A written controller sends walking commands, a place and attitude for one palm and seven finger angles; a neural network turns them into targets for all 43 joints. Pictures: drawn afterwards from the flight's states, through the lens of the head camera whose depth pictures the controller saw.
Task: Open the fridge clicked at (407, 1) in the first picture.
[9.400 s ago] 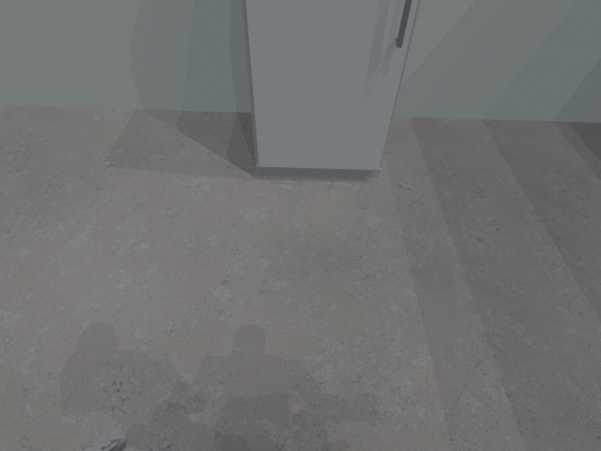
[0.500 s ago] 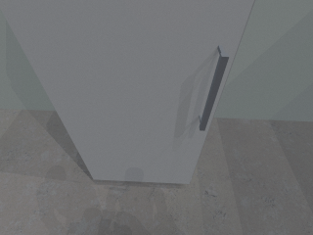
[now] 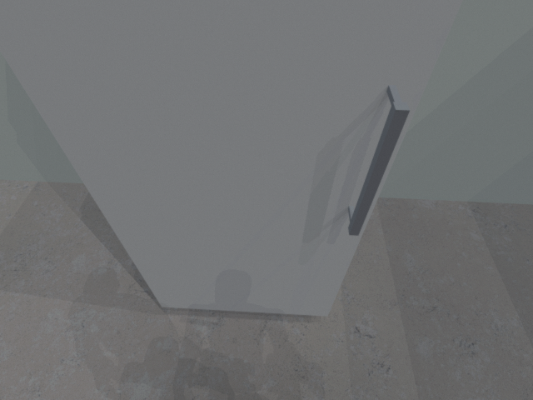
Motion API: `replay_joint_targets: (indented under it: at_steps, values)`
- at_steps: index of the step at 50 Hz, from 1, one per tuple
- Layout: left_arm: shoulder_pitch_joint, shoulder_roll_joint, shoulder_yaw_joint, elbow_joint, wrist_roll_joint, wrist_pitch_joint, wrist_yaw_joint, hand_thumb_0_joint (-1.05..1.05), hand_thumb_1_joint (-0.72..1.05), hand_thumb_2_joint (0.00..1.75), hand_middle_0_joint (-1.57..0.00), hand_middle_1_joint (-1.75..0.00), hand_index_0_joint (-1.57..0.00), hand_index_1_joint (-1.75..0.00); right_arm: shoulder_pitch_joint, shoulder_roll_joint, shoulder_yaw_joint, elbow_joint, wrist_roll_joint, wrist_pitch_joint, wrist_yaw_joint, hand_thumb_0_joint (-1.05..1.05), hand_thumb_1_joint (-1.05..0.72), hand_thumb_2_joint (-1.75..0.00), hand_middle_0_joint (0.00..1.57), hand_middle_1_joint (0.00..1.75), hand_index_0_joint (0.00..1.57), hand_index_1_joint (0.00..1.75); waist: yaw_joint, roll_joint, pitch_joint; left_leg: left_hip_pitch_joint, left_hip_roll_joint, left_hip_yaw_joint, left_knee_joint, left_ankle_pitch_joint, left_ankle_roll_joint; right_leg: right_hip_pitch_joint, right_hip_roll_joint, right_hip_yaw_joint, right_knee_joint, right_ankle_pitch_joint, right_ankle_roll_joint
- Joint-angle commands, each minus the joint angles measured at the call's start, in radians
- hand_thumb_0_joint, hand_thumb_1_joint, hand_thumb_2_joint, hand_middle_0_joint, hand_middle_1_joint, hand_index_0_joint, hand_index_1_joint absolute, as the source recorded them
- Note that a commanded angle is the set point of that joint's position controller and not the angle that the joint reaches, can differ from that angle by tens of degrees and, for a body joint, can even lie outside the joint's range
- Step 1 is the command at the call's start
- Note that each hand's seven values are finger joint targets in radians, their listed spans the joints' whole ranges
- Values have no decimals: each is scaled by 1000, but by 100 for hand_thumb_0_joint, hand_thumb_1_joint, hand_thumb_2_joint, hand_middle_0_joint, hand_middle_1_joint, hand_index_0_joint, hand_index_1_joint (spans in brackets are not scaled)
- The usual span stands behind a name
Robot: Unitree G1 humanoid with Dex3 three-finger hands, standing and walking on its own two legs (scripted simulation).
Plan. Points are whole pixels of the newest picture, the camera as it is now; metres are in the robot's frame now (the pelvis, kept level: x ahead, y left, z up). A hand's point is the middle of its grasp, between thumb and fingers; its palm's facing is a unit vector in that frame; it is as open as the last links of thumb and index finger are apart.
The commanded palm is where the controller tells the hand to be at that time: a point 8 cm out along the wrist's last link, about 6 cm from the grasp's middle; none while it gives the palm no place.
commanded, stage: come to a stop and stand still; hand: right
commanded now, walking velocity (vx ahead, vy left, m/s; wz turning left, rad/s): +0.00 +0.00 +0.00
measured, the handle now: (370, 172) +0.47 -0.14 +0.08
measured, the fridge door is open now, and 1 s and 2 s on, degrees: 0 0 0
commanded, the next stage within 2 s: look again from close up in 1.02 s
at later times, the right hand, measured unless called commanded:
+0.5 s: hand out of the picture +0.01 -0.18 -0.16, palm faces -0.01 +0.97 -0.25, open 7.4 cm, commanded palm none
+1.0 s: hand out of the picture +0.00 -0.16 -0.17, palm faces +0.01 +0.98 -0.21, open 7.3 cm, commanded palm none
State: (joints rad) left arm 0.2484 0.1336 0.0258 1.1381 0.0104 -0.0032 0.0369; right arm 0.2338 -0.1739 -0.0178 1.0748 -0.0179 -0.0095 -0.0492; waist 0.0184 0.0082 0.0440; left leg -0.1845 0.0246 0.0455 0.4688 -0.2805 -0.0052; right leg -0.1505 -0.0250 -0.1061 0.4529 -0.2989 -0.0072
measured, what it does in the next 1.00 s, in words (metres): stands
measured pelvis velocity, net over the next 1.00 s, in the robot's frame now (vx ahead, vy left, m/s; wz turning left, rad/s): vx -0.01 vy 0.02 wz -0.01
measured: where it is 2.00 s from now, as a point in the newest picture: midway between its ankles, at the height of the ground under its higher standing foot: outside the picture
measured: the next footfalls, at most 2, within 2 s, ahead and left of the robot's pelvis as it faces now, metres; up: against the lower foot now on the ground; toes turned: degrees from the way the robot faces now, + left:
none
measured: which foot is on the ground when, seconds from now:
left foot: down 0.00-1.00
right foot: down 0.00-1.00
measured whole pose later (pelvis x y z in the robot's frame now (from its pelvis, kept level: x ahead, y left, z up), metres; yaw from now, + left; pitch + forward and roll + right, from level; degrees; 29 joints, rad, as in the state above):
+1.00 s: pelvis -0.01 +0.02 +0.00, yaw +0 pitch +0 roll -1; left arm 0.26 0.16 -0.02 1.13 0.02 -0.02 0.03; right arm 0.25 -0.16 0.01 1.13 -0.01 -0.02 -0.03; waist 0.00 -0.01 0.04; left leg -0.19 0.01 0.06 0.47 -0.27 0.02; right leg -0.14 -0.04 -0.09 0.42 -0.27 0.02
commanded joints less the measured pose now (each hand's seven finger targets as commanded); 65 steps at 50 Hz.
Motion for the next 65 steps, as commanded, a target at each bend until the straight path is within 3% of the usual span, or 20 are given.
replay_joint_targets:
  at_steps: [1,5,6,7,8,9,10,12,14,21,28,32,35,44,65]
  values:
    - [52,121,19,-24,-1,-20,2,0,90,90,-20,-30,-20,-30,69,-125,-19,-28,2,-14,5,0,-90,-90,20,30,20,30,-19,6,-46,62,110,-81,-64,466,30,18,-108,87,-72,369,-2]
    - [25,157,19,-29,-1,-22,-4,0,90,90,-20,-30,-20,-30,22,-158,-22,-33,1,-18,11,0,-90,-90,20,30,20,30,-20,9,-28,60,106,-83,-111,374,29,15,-110,96,-112,287,-3]
    - [-22,158,13,-107,-9,-27,-10,0,90,90,-20,-30,-20,-30,93,-111,-5,-9,1,-15,-33,0,-90,-90,20,30,20,30,-29,-37,0,8,154,-122,-40,623,18,-42,-120,42,86,330,16]
    - [36,109,3,-117,0,-16,-17,0,90,90,-20,-30,-20,-30,46,-159,-6,-57,7,-29,-20,0,-90,-90,20,30,20,30,6,-62,-71,34,167,-138,-35,448,57,-60,-74,78,32,91,10]
    - [52,111,-1,-127,1,-15,-20,0,90,90,-20,-30,-20,-30,15,-149,1,-75,8,-28,-9,0,-90,-90,20,30,20,30,8,-54,-55,-19,136,-125,-45,221,69,-67,-77,90,-6,56,7]
    - [65,123,-3,-136,5,-19,-23,0,90,90,-20,-30,-20,-30,5,-136,5,-84,6,-23,-2,0,-90,-90,20,30,20,30,10,-72,-37,-49,102,-98,-33,112,65,-73,-91,109,-31,94,-5]
    - [70,126,-7,-146,12,-28,-24,0,90,90,-20,-30,-20,-30,5,-128,7,-85,5,-25,4,0,-90,-90,20,30,20,30,-2,-121,-50,-38,84,-77,-9,130,60,-69,-105,121,-45,178,-18]
    - [53,149,-8,-166,9,-27,-19,0,90,90,-20,-30,-20,-30,14,-126,10,-82,7,-23,10,0,-90,-90,20,30,20,30,-10,-53,-36,-34,71,-71,-12,126,53,-67,-108,126,-53,191,-29]
    - [52,161,-10,-175,8,-24,-18,0,90,90,-20,-30,-20,-30,12,-122,14,-81,7,-16,13,0,-90,-90,20,30,20,30,-9,-3,2,-57,71,-81,-29,85,50,-78,-103,121,-72,121,-29]
    - [64,157,-20,-153,8,-22,-20,0,90,90,-20,-30,-20,-30,30,-124,16,-68,6,-13,17,0,-90,-90,20,30,20,30,-11,18,53,-85,75,-104,-70,4,46,-79,-83,106,-110,46,-25]
    - [79,147,-25,-110,5,-30,-16,0,90,90,-20,-30,-20,-30,58,-118,16,-34,9,-20,18,0,-90,-90,20,30,20,30,-15,22,-12,-38,88,-102,-66,126,47,-26,-84,94,-97,137,-23]
    - [80,135,-26,-84,3,-30,-13,0,90,90,-20,-30,-20,-30,68,-115,15,-13,9,-21,17,0,-90,-90,20,30,20,30,-18,5,-4,-26,91,-99,-66,167,48,-29,-86,89,-96,152,-19]
    - [86,124,-26,-66,3,-31,-11,0,90,90,-20,-30,-20,-30,75,-110,14,1,7,-23,16,0,-90,-90,20,30,20,30,-18,25,-12,-11,93,-93,-66,212,49,-16,-88,86,-91,175,-18]
    - [80,114,-26,-37,3,-30,-6,0,90,90,-20,-30,-20,-30,76,-103,12,20,8,-21,15,0,-90,-90,20,30,20,30,-21,-18,9,-13,93,-93,-77,213,52,-19,-92,84,-97,179,-12]
    - [53,129,-19,-35,5,-31,-2,0,90,90,-20,-30,-20,-30,52,-122,1,9,5,-25,17,0,-90,-90,20,30,20,30,-25,7,-14,21,96,-85,-78,307,53,8,-98,85,-93,242,-10]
